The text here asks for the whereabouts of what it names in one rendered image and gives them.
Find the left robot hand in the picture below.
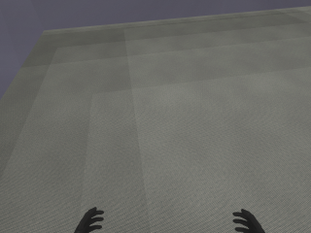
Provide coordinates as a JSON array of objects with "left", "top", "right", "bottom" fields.
[{"left": 74, "top": 207, "right": 104, "bottom": 233}]

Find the right robot hand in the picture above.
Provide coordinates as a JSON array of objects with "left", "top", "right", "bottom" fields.
[{"left": 233, "top": 209, "right": 265, "bottom": 233}]

